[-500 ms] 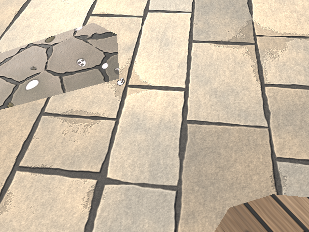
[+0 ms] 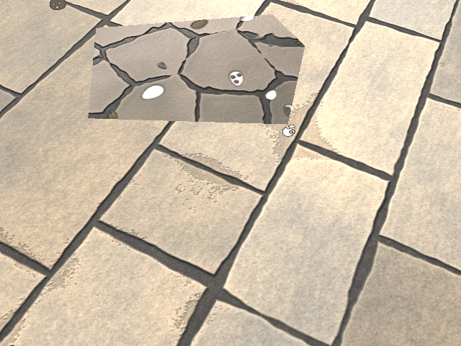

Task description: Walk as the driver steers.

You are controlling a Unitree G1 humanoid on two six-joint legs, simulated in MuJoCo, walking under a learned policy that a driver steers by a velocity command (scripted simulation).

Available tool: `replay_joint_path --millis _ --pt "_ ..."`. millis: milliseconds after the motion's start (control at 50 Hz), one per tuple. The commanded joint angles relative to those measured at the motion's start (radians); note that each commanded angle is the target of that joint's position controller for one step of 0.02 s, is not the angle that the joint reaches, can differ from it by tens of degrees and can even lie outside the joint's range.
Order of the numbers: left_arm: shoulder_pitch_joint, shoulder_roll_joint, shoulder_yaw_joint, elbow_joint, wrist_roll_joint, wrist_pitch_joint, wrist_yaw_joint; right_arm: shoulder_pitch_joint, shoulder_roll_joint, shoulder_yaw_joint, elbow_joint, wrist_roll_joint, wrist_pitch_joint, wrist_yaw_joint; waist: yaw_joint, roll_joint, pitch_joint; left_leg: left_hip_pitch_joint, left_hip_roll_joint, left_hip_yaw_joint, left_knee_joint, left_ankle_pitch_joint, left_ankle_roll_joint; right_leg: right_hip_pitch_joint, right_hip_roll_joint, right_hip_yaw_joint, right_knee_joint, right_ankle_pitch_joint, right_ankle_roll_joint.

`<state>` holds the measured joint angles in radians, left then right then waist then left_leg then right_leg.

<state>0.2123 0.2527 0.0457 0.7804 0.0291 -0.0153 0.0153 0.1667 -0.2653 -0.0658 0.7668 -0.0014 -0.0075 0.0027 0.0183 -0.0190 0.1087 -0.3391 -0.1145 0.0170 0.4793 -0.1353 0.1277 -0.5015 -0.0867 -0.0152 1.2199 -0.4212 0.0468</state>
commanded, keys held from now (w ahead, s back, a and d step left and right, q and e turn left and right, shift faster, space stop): q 0.02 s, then no key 0.94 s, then w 0.04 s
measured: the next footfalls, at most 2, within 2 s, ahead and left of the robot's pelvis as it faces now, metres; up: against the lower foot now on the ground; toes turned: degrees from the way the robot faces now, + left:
right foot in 0.42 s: +0.13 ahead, -0.14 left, +0.00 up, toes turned +7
left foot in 1.30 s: +0.17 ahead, +0.08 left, +0.00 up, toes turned +7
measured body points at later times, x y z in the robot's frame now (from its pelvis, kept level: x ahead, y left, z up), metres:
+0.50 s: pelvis +0.08 -0.04 +0.01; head +0.10 -0.05 +0.46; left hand +0.17 +0.23 -0.11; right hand +0.19 -0.28 -0.13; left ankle +0.06 +0.05 -0.73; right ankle +0.09 -0.14 -0.73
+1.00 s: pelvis +0.09 -0.06 +0.01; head +0.09 -0.07 +0.46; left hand +0.11 +0.20 -0.13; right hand +0.14 -0.31 -0.14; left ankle +0.06 +0.05 -0.73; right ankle +0.09 -0.14 -0.73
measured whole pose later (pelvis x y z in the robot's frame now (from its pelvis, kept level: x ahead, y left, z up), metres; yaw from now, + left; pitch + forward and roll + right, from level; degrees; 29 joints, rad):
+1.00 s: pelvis +0.09 -0.06 +0.01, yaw +6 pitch -2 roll +1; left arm 0.23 0.23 -0.01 1.00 0.01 0.00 0.03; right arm 0.23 -0.23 0.00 1.10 -0.01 0.02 -0.04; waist 0.00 0.00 0.03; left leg -0.09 -0.07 -0.10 0.33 -0.21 0.02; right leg -0.12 0.05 -0.01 0.36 -0.20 -0.06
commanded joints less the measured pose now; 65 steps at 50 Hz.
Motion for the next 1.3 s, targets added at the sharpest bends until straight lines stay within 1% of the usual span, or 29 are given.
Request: replay_joint_path --millis 20,80,160,260,340,380,400,420,440,460,480,520,540,560,600,640,960,980,1000,1020,1040,1080,1100,1140,1180,1220,1260,1280,1300 --pt "0.143 0.086 0.022 -0.034 0.008 0.030 0.002 0.063 -0.141 -0.036 -0.045 -0.004 -0.020 -0.002 0.025 0.042 -0.197 0.155 0.275 -0.242 -0.121 0.798 0.164 -0.015 0.001 0.030 -0.059 0.041 0.009" --pt "0.099 0.084 0.022 -0.045 0.004 0.037 0.000 0.090 -0.145 -0.034 -0.041 -0.009 -0.020 -0.004 0.010 0.055 -0.222 0.170 0.257 -0.237 -0.135 0.733 0.131 -0.031 0.012 0.024 -0.137 0.116 0.004" --pt "0.010 0.089 0.022 -0.068 -0.002 0.051 0.004 0.134 -0.131 -0.025 -0.025 -0.010 -0.012 -0.009 -0.023 0.087 -0.194 0.207 0.263 -0.276 -0.165 0.542 0.091 -0.054 0.014 0.043 -0.237 0.167 -0.007" --pt "-0.042 0.086 0.017 -0.073 -0.012 0.055 0.009 0.166 -0.122 -0.014 -0.004 -0.024 -0.004 -0.015 -0.049 0.103 -0.152 0.249 0.285 -0.309 -0.151 0.492 0.098 -0.005 0.040 0.046 -0.373 0.112 -0.027" --pt "-0.032 0.075 0.010 -0.064 -0.027 0.050 0.020 0.149 -0.119 -0.003 0.009 -0.027 0.004 -0.020 -0.048 0.115 -0.137 0.230 0.284 -0.329 -0.099 0.529 0.091 0.141 0.080 0.028 -0.547 0.036 -0.051" --pt "0.018 0.059 0.005 -0.042 -0.029 0.044 0.027 0.115 -0.116 0.004 0.015 -0.015 0.010 -0.027 -0.010 0.101 -0.129 0.200 0.257 -0.335 -0.063 0.461 0.052 0.274 0.090 0.019 -0.779 0.142 -0.066" --pt "0.049 0.063 0.003 -0.029 -0.021 0.032 0.031 0.108 -0.102 0.011 0.014 -0.006 0.009 -0.031 0.004 0.076 -0.132 0.137 0.236 -0.339 -0.055 0.342 0.006 0.396 0.045 0.062 -0.914 0.310 -0.073" --pt "0.054 0.116 0.008 -0.031 -0.002 0.018 0.039 0.143 -0.052 0.027 0.008 -0.004 0.001 -0.030 -0.027 -0.034 -0.164 0.076 0.179 -0.291 0.001 0.165 -0.041 0.499 -0.106 0.199 -0.934 0.489 -0.099" --pt "-0.028 0.159 0.006 -0.053 -0.011 0.015 0.031 0.211 -0.035 0.029 0.030 0.005 0.007 -0.031 -0.088 -0.128 -0.145 0.056 0.061 -0.188 -0.003 -0.148 -0.067 0.448 -0.221 0.296 -0.890 0.788 -0.200" --pt "-0.029 0.118 -0.002 -0.042 -0.020 0.014 0.020 0.200 -0.062 0.028 0.052 -0.013 0.018 -0.033 -0.065 -0.135 -0.160 0.156 0.075 -0.152 -0.016 -0.212 -0.071 0.372 -0.235 0.285 -0.867 0.809 -0.251" --pt "-0.051 0.091 -0.013 -0.041 -0.018 0.011 0.011 0.169 -0.067 0.028 0.057 -0.018 0.022 -0.031 -0.066 -0.126 -0.140 0.193 0.082 -0.164 -0.058 -0.146 -0.069 0.339 -0.178 0.243 -0.873 0.730 -0.219" --pt "-0.043 0.102 -0.013 -0.029 -0.016 0.013 0.013 0.106 -0.091 0.024 0.065 -0.018 0.022 -0.022 -0.041 -0.121 -0.114 0.221 0.107 -0.196 -0.112 0.030 -0.071 0.323 -0.073 0.180 -0.885 0.495 -0.137" --pt "-0.027 0.109 -0.011 -0.019 -0.021 0.012 0.016 0.107 -0.104 0.021 0.077 -0.015 0.021 -0.018 -0.034 -0.092 -0.107 0.214 0.122 -0.205 -0.112 0.098 -0.072 0.341 -0.047 0.157 -0.888 0.465 -0.122" --pt "-0.012 0.116 -0.009 -0.006 -0.024 0.012 0.017 0.109 -0.098 0.023 0.093 -0.009 0.018 -0.020 -0.030 -0.061 -0.108 0.209 0.130 -0.207 -0.118 0.128 -0.073 0.366 -0.035 0.145 -0.880 0.468 -0.117" --pt "0.001 0.109 -0.011 0.013 -0.027 0.011 0.017 0.109 -0.080 0.029 0.122 -0.007 0.014 -0.028 -0.027 -0.016 -0.115 0.207 0.136 -0.209 -0.139 0.126 -0.078 0.399 -0.035 0.139 -0.874 0.474 -0.119" --pt "0.000 0.105 -0.013 0.030 -0.024 0.010 0.016 0.099 -0.074 0.032 0.149 -0.007 0.014 -0.033 -0.023 0.000 -0.110 0.210 0.140 -0.210 -0.152 0.122 -0.081 0.405 -0.034 0.137 -0.876 0.471 -0.121" --pt "0.029 0.090 -0.035 0.189 -0.019 0.009 0.015 0.084 -0.066 0.051 0.317 -0.004 0.018 -0.043 -0.018 0.011 -0.069 0.210 0.162 -0.206 -0.189 0.068 -0.082 0.383 -0.016 0.143 -0.929 0.344 -0.117" --pt "0.038 0.088 -0.036 0.198 -0.017 0.009 0.014 0.093 -0.058 0.055 0.326 -0.005 0.018 -0.043 -0.016 0.006 -0.088 0.211 0.153 -0.200 -0.191 -0.004 -0.079 0.389 -0.009 0.146 -0.945 0.230 -0.118" --pt "0.043 0.107 -0.029 0.205 -0.016 0.013 0.012 0.092 -0.061 0.054 0.328 -0.007 0.019 -0.043 -0.012 -0.008 -0.076 0.183 0.130 -0.181 -0.162 -0.102 -0.070 0.380 0.000 0.158 -0.956 0.080 -0.126" --pt "0.055 0.133 -0.019 0.210 -0.015 0.020 0.011 0.094 -0.067 0.051 0.325 -0.012 0.020 -0.042 -0.007 -0.037 -0.063 0.134 0.096 -0.152 -0.103 -0.234 -0.058 0.372 -0.003 0.188 -0.966 -0.095 -0.150" --pt "0.082 0.148 -0.010 0.218 -0.014 0.026 0.009 0.083 -0.068 0.050 0.316 -0.021 0.020 -0.037 0.005 -0.069 -0.033 0.056 0.070 -0.127 -0.035 -0.336 -0.049 0.360 -0.037 0.254 -1.000 -0.257 -0.185" --pt "0.141 0.160 0.003 0.241 -0.014 0.031 0.007 0.058 -0.038 0.057 0.294 -0.036 0.010 -0.022 0.018 -0.118 0.034 -0.057 0.063 -0.040 0.133 -0.333 -0.045 0.338 -0.167 0.421 -1.102 -0.436 -0.271" --pt "0.152 0.149 0.005 0.247 -0.011 0.026 0.006 0.039 -0.033 0.058 0.280 -0.040 0.001 -0.016 0.020 -0.103 0.060 -0.082 0.097 -0.027 0.207 -0.302 -0.049 0.313 -0.213 0.468 -1.132 -0.415 -0.299" --pt "0.152 0.146 0.010 0.248 -0.004 0.007 0.000 0.023 -0.043 0.053 0.261 -0.036 -0.018 -0.005 0.010 -0.059 0.050 -0.146 0.135 -0.036 0.304 -0.323 -0.055 0.347 -0.232 0.464 -1.148 -0.300 -0.310" --pt "0.130 0.129 0.007 0.249 -0.008 -0.007 0.000 0.042 -0.017 0.058 0.264 -0.025 -0.035 -0.002 -0.009 -0.039 0.032 -0.107 0.138 -0.016 0.240 -0.297 -0.064 0.359 -0.172 0.335 -1.104 -0.078 -0.275" --pt "0.124 0.112 0.002 0.260 -0.008 -0.011 0.001 0.073 0.001 0.060 0.274 -0.016 -0.044 -0.010 -0.021 -0.063 0.008 0.026 0.109 0.028 0.111 -0.218 -0.067 0.318 -0.105 0.220 -1.023 0.131 -0.242" --pt "0.122 0.095 -0.006 0.267 -0.015 -0.007 0.002 0.160 0.011 0.057 0.309 -0.013 -0.043 -0.022 -0.053 -0.060 -0.030 0.213 0.071 0.062 -0.039 -0.076 -0.068 0.240 -0.063 0.156 -0.907 0.265 -0.205" --pt "0.128 0.070 -0.016 0.268 -0.015 -0.010 0.002 0.195 -0.012 0.052 0.318 -0.019 -0.045 -0.029 -0.063 -0.024 -0.047 0.301 0.104 0.002 -0.092 -0.054 -0.067 0.185 -0.037 0.130 -0.836 0.251 -0.172" --pt "0.130 0.026 -0.030 0.254 -0.014 -0.014 0.000 0.239 -0.068 0.043 0.319 -0.033 -0.050 -0.036 -0.064 0.100 -0.067 0.356 0.264 -0.203 -0.188 -0.039 -0.048 0.123 0.031 0.058 -0.697 0.156 -0.127"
